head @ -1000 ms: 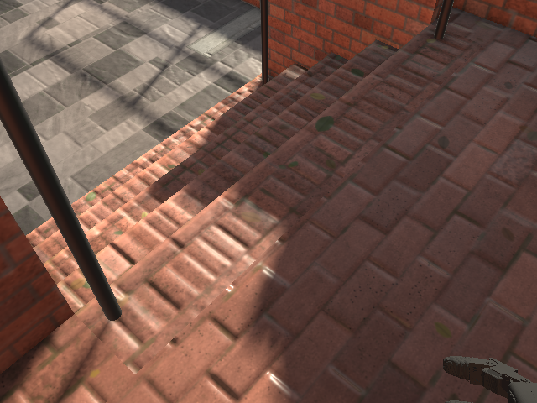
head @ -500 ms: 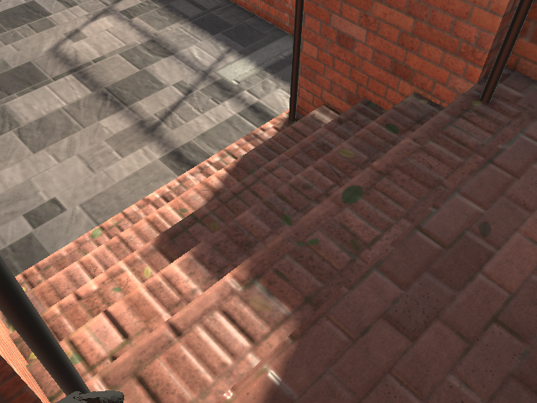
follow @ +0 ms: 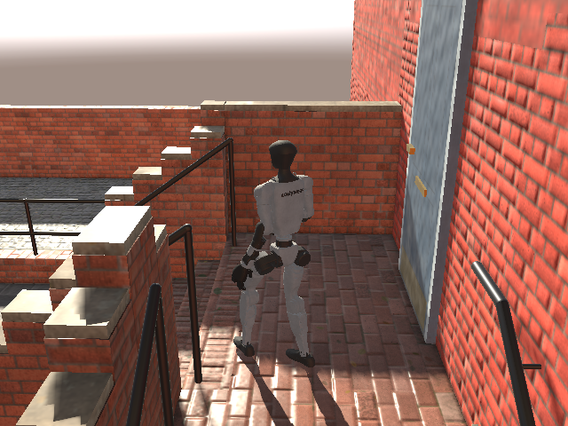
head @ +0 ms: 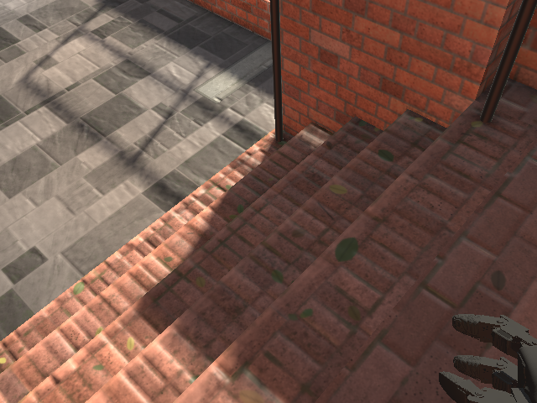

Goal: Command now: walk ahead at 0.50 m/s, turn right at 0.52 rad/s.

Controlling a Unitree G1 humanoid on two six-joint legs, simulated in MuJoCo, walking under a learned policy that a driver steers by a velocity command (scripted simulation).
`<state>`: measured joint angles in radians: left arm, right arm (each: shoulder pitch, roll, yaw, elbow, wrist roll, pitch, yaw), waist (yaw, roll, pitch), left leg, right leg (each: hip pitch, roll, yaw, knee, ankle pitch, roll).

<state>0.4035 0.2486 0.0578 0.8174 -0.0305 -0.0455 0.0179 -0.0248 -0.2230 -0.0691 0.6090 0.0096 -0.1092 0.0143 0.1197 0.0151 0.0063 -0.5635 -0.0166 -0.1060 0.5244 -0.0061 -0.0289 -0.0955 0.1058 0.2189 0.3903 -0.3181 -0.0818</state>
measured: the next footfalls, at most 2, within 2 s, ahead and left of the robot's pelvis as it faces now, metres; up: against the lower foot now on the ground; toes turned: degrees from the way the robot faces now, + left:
left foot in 0.08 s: +0.21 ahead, +0.13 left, +0.00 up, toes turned -9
right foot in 0.58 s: +0.40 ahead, -0.20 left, +0.00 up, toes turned -24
